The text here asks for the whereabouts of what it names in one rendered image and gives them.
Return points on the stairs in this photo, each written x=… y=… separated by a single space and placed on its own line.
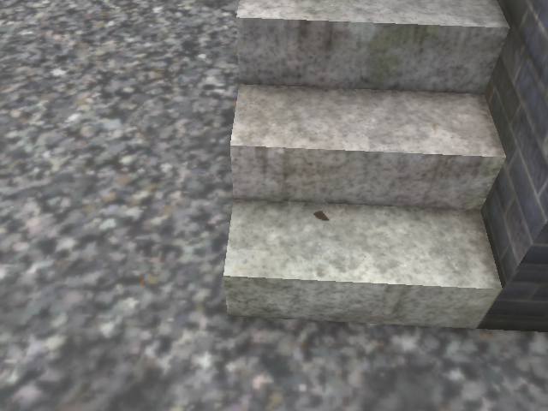
x=362 y=152

